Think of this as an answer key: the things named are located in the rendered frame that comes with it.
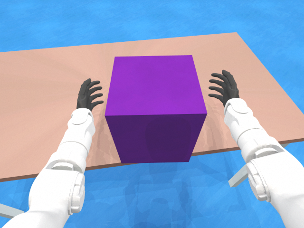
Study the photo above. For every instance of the left robot forearm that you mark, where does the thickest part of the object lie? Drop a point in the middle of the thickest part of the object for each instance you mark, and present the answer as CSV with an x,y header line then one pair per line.
x,y
74,148

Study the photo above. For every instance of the right robot hand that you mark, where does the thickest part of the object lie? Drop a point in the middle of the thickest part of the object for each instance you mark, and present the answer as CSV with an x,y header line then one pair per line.
x,y
229,88

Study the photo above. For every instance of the left robot upper arm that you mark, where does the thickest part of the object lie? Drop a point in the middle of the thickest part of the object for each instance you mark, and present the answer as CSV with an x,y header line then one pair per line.
x,y
57,194

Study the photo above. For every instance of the left robot hand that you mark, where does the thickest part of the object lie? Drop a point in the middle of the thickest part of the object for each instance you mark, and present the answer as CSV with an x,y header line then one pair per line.
x,y
84,97

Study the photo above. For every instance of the right robot forearm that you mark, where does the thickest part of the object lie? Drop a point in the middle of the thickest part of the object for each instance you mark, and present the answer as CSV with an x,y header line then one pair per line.
x,y
249,135

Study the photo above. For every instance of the table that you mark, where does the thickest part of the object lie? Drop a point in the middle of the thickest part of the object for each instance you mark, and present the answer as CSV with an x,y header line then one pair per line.
x,y
39,90

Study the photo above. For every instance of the carton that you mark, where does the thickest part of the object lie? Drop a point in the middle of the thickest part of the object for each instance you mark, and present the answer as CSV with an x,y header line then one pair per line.
x,y
155,108

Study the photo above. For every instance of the right robot upper arm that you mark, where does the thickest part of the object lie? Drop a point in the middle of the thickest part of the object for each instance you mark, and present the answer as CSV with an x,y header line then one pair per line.
x,y
278,179

